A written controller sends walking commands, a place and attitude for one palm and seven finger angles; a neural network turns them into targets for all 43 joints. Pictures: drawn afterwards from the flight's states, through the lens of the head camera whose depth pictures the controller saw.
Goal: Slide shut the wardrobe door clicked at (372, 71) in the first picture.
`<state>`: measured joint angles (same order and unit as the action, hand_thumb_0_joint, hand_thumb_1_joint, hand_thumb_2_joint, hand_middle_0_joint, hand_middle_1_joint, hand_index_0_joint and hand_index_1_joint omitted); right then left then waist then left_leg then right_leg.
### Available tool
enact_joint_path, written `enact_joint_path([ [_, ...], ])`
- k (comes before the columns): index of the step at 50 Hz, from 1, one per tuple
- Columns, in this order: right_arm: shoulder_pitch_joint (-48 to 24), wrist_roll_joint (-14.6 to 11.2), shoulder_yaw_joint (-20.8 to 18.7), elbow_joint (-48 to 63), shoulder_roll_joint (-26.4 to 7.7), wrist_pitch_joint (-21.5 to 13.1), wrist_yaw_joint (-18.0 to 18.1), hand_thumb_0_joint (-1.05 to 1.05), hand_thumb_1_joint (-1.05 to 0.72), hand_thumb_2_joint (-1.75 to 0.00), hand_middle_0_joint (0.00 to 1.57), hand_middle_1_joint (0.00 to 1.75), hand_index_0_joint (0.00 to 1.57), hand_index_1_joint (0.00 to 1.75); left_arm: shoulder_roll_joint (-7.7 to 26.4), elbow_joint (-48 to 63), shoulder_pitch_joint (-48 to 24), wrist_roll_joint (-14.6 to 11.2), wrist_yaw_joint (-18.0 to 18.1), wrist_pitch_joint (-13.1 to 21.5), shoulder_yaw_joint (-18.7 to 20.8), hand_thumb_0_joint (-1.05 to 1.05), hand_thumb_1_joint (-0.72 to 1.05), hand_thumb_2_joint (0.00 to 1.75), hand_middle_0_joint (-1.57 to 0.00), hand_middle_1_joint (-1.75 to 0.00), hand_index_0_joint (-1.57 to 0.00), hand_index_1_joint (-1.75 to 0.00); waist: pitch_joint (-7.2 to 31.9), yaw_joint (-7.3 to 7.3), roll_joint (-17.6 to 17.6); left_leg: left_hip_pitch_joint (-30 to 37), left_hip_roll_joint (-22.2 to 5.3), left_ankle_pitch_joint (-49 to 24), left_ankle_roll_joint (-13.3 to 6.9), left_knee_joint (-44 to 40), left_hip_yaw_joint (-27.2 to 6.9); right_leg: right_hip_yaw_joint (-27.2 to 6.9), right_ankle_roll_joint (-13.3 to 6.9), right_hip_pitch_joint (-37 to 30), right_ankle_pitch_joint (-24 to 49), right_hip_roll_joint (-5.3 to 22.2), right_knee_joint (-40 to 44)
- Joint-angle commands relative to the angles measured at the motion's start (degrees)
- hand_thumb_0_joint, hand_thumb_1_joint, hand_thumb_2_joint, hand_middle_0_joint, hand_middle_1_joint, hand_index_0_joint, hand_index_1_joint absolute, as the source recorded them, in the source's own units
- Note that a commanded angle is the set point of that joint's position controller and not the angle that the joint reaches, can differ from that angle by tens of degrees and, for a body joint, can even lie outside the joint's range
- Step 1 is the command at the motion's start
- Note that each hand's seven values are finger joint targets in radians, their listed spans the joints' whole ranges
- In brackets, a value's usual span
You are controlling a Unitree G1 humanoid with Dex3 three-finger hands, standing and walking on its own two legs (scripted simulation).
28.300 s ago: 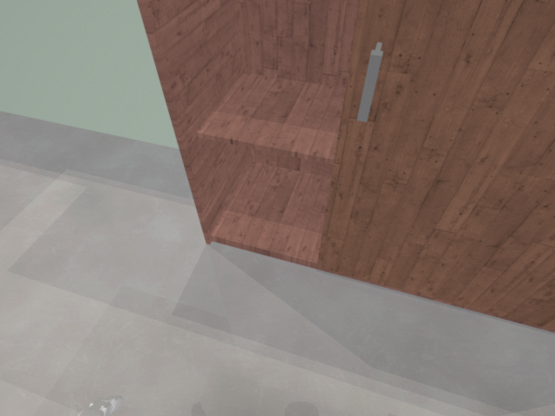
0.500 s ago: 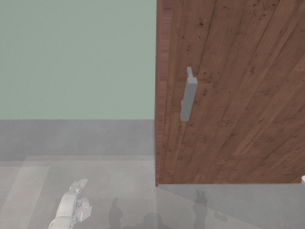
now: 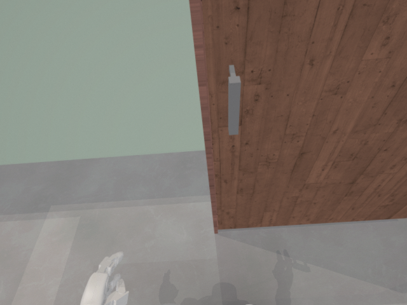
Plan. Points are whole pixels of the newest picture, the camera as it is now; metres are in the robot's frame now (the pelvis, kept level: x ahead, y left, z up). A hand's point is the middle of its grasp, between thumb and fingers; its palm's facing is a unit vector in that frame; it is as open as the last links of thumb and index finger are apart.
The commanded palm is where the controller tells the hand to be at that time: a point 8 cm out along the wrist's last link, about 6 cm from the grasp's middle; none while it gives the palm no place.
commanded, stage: step back with the hand held close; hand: right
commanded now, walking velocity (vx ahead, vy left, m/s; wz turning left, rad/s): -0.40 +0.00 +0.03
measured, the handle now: (232, 101) +0.52 -0.04 +0.11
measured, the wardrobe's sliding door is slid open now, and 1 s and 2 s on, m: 0.00 0.00 0.00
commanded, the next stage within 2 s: stop stepping back and stand still in 0.42 s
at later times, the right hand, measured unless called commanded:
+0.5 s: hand out of the picture +0.14 -0.23 +0.17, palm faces +0.29 +0.83 -0.47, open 7.4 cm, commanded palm +0.06 -0.28 +0.18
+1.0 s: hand out of the picture +0.00 -0.25 +0.17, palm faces +0.43 +0.83 -0.35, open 7.4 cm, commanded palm -0.07 -0.29 +0.18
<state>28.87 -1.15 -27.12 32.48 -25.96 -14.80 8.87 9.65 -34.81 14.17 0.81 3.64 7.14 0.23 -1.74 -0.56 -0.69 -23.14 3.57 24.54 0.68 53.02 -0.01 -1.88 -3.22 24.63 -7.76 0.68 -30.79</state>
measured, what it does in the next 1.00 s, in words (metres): walks backwards: left foot, then right foot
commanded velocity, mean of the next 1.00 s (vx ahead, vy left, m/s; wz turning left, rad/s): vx -0.06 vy -0.01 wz -0.03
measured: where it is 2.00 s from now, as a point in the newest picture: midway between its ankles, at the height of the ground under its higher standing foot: outside the picture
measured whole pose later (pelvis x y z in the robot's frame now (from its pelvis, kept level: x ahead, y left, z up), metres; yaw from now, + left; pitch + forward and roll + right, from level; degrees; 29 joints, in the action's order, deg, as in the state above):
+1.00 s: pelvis -0.22 +0.01 +0.00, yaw +1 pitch -3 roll +0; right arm 27.3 -0.6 -23.7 25.1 -22.9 -10.7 8.9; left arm 9.7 -37.6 17.4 0.4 4.4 8.6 0.4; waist 3.7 -3.5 -4.3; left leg -26.0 -0.2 25.2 0.1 52.5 3.3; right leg -0.6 -0.1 12.3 -17.0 1.5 -31.6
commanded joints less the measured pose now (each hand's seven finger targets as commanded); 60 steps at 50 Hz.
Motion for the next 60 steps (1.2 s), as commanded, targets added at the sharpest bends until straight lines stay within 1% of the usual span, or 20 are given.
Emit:
enact_joint_path([
  [1, 2.9, -1.34, -3.34, 11.57, -5.79, -4.2, 0.6, 0.0, -0.9, -0.9, 0.2, 0.3, 0.2, 0.3, 9.09, 6.88, -4.61, 0.03, -0.08, 4.54, 3.05, 0.0, 0.9, 0.9, -0.2, -0.3, -0.2, -0.3, 8.65, 0.92, 12.73, 0.85, -0.84, 3.56, -0.3, -11.39, 0.9, -13.71, -4.05, -11.14, -9.52, 12.1, 16.32],
  [7, -0.64, -1.94, -3.95, 10.16, -8.91, -4.41, -0.34, 0.0, -0.9, -0.9, 0.2, 0.3, 0.2, 0.3, 9.61, 4.66, -5.39, 0.87, 0.46, 4.23, 2.87, 0.0, 0.9, 0.9, -0.2, -0.3, -0.2, -0.3, 14.52, 1.75, 11.55, 10.2, -2.11, -11.16, -1.68, -36.64, 0.37, -8.91, 0.05, -17.53, 9.63, 10.62, 10.06],
  [12, 0.45, -3.44, -5.88, 10.97, -11.6, -4.97, -0.73, 0.0, -0.9, -0.9, 0.2, 0.3, 0.2, 0.3, 8.46, 6.73, -7.78, -1.2, 1.24, 2.76, 3.4, 0.0, 0.9, 0.9, -0.2, -0.3, -0.2, -0.3, 12.85, 1.68, -13.2, -0.57, -17.37, -28.01, -7.4, -36.8, -7.61, 2.67, 3.99, -15.99, -6.29, -1.08, -13.54],
  [15, 1.22, -2.85, -7.73, 9.92, -12.7, -3.95, -0.73, 0.0, -0.9, -0.9, 0.2, 0.3, 0.2, 0.3, 6.82, 7.88, -10.93, -0.53, 1.66, 1.62, 1.63, 0.0, 0.9, 0.9, -0.2, -0.3, -0.2, -0.3, 8.29, 1.81, -6.29, 8.0, -17.56, -44.37, -6.97, -29.86, -7.8, 1.05, 3.65, -3.87, -5.56, 0.41, -7.63],
  [17, 0.53, -2.41, -6.18, 8.59, -11.05, -3.36, -0.81, 0.0, -0.9, -0.9, 0.2, 0.3, 0.2, 0.3, 8.49, 7.37, -9.51, -0.48, 2.55, 1.13, 1.35, 0.0, 0.9, 0.9, -0.2, -0.3, -0.2, -0.3, 8.03, 1.08, 3.9, 8.85, -8.61, -43.11, -1.23, -21.05, -1.96, -1.43, 2.35, -10.35, 26.6, 3.38, 8.61],
  [20, 1.95, -2.33, -4.82, 5.47, -9.61, -3.79, -0.98, 0.0, -0.9, -0.9, 0.2, 0.3, 0.2, 0.3, 8.8, 6.85, -7.42, 0.49, 1.41, 2.58, 2.51, 0.0, 0.9, 0.9, -0.2, -0.3, -0.2, -0.3, 15.1, 2.05, 16.26, -2.33, -1.26, 2.05, -1.12, -8.02, -2.7, -12.7, -2.36, -25.96, 57.22, 15.31, 7.85],
  [26, 6.31, -3.02, -4.4, 12.52, -8.45, -2.1, -0.68, 0.0, -0.9, -0.9, 0.2, 0.3, 0.2, 0.3, 10.19, 8.71, -6.55, -0.11, -0.03, 3.35, 3.69, 0.0, 0.9, 0.9, -0.2, -0.3, -0.2, -0.3, 13.32, 2.06, 11.17, 7.73, -2.01, -2.37, 0.21, -11.56, -0.98, -9.92, -5.41, -10.82, 18.72, 14.12, 14.15],
  [28, 8.47, -2.87, -5.84, 11.72, -9.21, -1.29, -0.24, 0.0, -0.9, -0.9, 0.2, 0.3, 0.2, 0.3, 10.5, 10.01, -7.11, -0.59, 0.23, 2.85, 3.47, 0.0, 0.9, 0.9, -0.2, -0.3, -0.2, -0.3, 11.21, 2.13, 12.18, 17.66, -1.89, -3.3, -0.46, -18.23, 1.73, -6.97, -3.44, 0.89, -14.33, 10.68, 17.96],
  [30, 7.97, -1.92, -8.57, 11.69, -12.32, -0.57, 0.24, 0.0, -0.9, -0.9, 0.2, 0.3, 0.2, 0.3, 10.18, 11.18, -7.71, -0.63, 0.95, 1.85, 3.49, 0.0, 0.9, 0.9, -0.2, -0.3, -0.2, -0.3, 9.63, 2.39, 7.24, 22.64, -3.83, -1.26, -2.0, -28.82, 1.57, -1.22, 0.55, 8.31, -27.3, 3.35, 10.57],
  [32, 5.2, -2.25, -8.04, 10.27, -13.01, 0.25, 0.55, 0.0, -0.9, -0.9, 0.2, 0.3, 0.2, 0.3, 9.45, 10.13, -8.14, -0.84, 1.02, 1.08, 3.75, 0.0, 0.9, 0.9, -0.2, -0.3, -0.2, -0.3, 3.45, 2.58, -14.47, -4.25, -27.21, 20.55, -11.96, -50.63, -30.42, 0.63, 4.85, 3.76, -19.35, -5.01, -29.78],
  [35, -8.25, -1.62, -4.48, 8.83, -9.76, 0.96, 0.41, 0.0, -0.9, -0.9, 0.2, 0.3, 0.2, 0.3, 8.97, 5.79, -5.49, -0.7, 1.22, 1.4, 3.13, 0.0, 0.9, 0.9, -0.2, -0.3, -0.2, -0.3, 4.82, -1.15, -9.41, -5.52, -23.5, 16.46, -9.1, -44.89, -19.46, -2.07, 4.37, 3.06, -11.77, 0.26, -38.79],
  [37, -5.6, -1.11, -2.25, 1.45, -6.97, 1.39, 0.56, 0.0, -0.9, -0.9, 0.2, 0.3, 0.2, 0.3, 9.05, 5.85, -5.94, -0.63, 2.15, 1.74, 2.78, 0.0, 0.9, 0.9, -0.2, -0.3, -0.2, -0.3, 4.48, -1.22, -7.39, -6.98, -19.66, 11.32, -6.99, -41.04, -9.74, -0.23, 3.11, -4.6, -10.86, 2.25, -26.79],
  [42, -11.88, 0.5, 1.8, 3.06, -5.19, 0.74, 1.42, 0.0, -0.9, -0.9, 0.2, 0.3, 0.2, 0.3, 9.32, 4.95, -4.49, -0.08, 3.24, 4.13, 2.54, 0.0, 0.9, 0.9, -0.2, -0.3, -0.2, -0.3, 4.26, -0.62, -0.98, 0.49, -14.42, 14.29, -5.0, -30.66, -4.2, 6.58, -0.03, -13.94, -19.04, -1.14, 6.7],
  [44, -13.54, 0.74, 1.19, 8.46, -5.51, -0.3, 1.62, 0.0, -0.9, -0.9, 0.2, 0.3, 0.2, 0.3, 11.69, 6.82, -4.31, -0.16, 2.76, 4.46, 3.03, 0.0, 0.9, 0.9, -0.2, -0.3, -0.2, -0.3, 2.53, -0.94, 20.33, -6.2, -2.84, 5.71, -0.41, -4.85, 5.11, -17.47, -6.57, -14.18, -27.9, 12.67, 18.75],
  [47, -9.34, 0.74, -3.93, 11.92, -9.97, -1.83, 1.17, 0.0, -0.9, -0.9, 0.2, 0.3, 0.2, 0.3, 9.04, 6.11, -4.84, -0.02, 0.99, 5.05, 2.87, 0.0, 0.9, 0.9, -0.2, -0.3, -0.2, -0.3, 0.61, -1.12, 14.44, -12.83, -4.91, 2.7, -0.44, 8.0, 0.55, -24.28, -10.47, -10.75, -15.67, 16.71, 19.41],
  [52, 3.05, 0.8, -5.02, 4.77, -8.27, -0.93, 0.94, 0.0, -0.9, -0.9, 0.2, 0.3, 0.2, 0.3, 9.39, 6.41, -5.88, 0.1, 0.06, 3.1, 2.68, 0.0, 0.9, 0.9, -0.2, -0.3, -0.2, -0.3, 3.51, 2.55, 9.46, 25.24, -3.35, -0.33, -2.0, -21.93, 2.85, -2.58, -2.19, 12.22, -27.83, 7.45, 3.57],
  [53, 2.49, 1.06, -4.45, 3.41, -8.22, -0.18, 0.68, 0.0, -0.9, -0.9, 0.2, 0.3, 0.2, 0.3, 9.15, 6.93, -5.88, -0.06, 0.01, 2.1, 3.27, 0.0, 0.9, 0.9, -0.2, -0.3, -0.2, -0.3, 2.86, 2.77, -3.35, 25.03, -8.33, 9.07, -4.82, -30.14, -7.33, 2.89, -0.32, 17.08, -29.42, 0.9, -11.86],
  [54, -0.07, 0.73, -5.02, 2.79, -9.3, 0.48, 0.24, 0.0, -0.9, -0.9, 0.2, 0.3, 0.2, 0.3, 9.17, 7.7, -6.66, -0.68, 0.03, 1.27, 4.4, 0.0, 0.9, 0.9, -0.2, -0.3, -0.2, -0.3, 3.18, 1.96, -18.68, 16.86, -21.88, 24.01, -10.2, -42.82, -31.45, 4.74, 1.1, 17.73, -26.63, -3.27, -31.46],
  [55, -1.12, -0.23, -4.07, -1.49, -6.89, 0.49, -0.44, 0.0, -0.9, -0.9, 0.2, 0.3, 0.2, 0.3, 10.08, 6.45, -5.76, -0.38, 0.22, 1.18, 4.23, 0.0, 0.9, 0.9, -0.2, -0.3, -0.2, -0.3, -0.94, 0.47, -13.93, 8.63, -24.72, 20.43, -10.5, -46.21, -34.4, 0.11, 1.46, 15.56, -20.76, -1.67, -40.44],
  [60, -9.05, -0.32, -2.6, 1.84, -7.42, 0.48, -0.97, 0.0, -0.9, -0.9, 0.2, 0.3, 0.2, 0.3, 7.8, 4.78, -5.52, -0.11, 1.41, 0.79, 2.42, 0.0, 0.9, 0.9, -0.2, -0.3, -0.2, -0.3, 1.28, -1.67, -10.75, -15.19, -17.48, 27.84, -8.16, -43.53, -11.93, 4.84, 1.22, -9.81, -15.74, 2.23, -24.39],
])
